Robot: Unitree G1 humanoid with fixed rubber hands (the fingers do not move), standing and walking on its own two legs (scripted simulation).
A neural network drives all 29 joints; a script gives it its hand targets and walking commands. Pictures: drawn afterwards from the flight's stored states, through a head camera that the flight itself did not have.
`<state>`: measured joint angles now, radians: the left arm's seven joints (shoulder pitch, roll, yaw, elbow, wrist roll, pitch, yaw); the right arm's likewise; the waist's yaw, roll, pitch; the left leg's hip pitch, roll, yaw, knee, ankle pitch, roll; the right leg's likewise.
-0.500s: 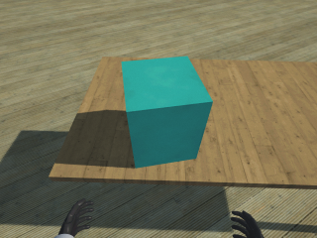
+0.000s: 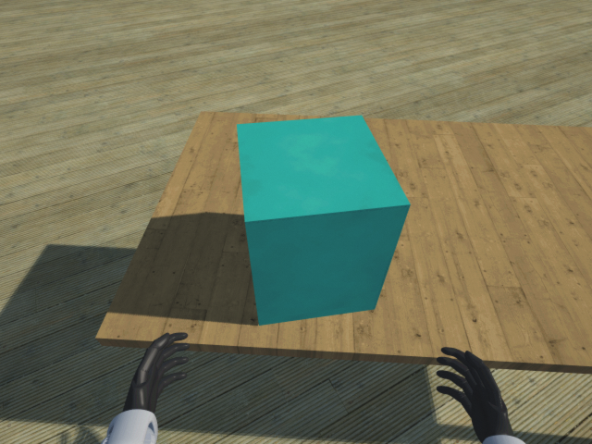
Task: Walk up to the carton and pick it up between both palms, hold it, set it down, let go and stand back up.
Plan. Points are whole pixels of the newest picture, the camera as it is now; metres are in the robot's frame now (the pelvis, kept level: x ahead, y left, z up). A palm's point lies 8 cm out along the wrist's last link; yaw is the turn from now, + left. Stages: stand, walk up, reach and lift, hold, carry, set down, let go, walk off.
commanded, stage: reach and lift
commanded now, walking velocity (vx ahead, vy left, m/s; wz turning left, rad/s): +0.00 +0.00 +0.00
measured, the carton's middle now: (309, 221) +0.45 +0.02 +0.06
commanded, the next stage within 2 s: none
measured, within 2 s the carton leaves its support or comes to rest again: neither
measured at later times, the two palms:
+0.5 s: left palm (153, 342) +0.23 +0.21 +0.04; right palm (484, 354) +0.25 -0.20 +0.04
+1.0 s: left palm (156, 261) +0.31 +0.22 +0.11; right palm (481, 257) +0.35 -0.20 +0.11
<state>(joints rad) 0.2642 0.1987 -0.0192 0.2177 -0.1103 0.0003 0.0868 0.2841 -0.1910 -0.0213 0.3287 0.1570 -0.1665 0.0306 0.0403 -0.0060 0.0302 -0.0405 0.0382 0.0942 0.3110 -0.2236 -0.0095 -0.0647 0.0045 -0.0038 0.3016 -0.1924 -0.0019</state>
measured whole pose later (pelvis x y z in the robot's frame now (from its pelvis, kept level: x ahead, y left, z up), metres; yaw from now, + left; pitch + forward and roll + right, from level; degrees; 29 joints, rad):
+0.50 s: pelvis -0.01 -0.01 +0.00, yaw +0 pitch -3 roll +0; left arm 0.07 0.17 0.05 0.07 -0.14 0.19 0.09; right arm 0.07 -0.24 0.02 0.22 0.28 -0.04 -0.03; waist 0.05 -0.01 0.04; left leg -0.06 0.04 0.09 0.31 -0.20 -0.02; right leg -0.09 0.01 0.01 0.31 -0.17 -0.01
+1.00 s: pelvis -0.03 -0.01 +0.00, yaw +0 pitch +1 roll +0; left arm -0.36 0.23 0.16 0.09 -0.18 0.57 0.08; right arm -0.45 -0.34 0.03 0.36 0.38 0.25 -0.09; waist 0.03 -0.01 0.01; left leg -0.18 0.05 0.07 0.34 -0.19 -0.02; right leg -0.20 0.02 0.00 0.33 -0.15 -0.02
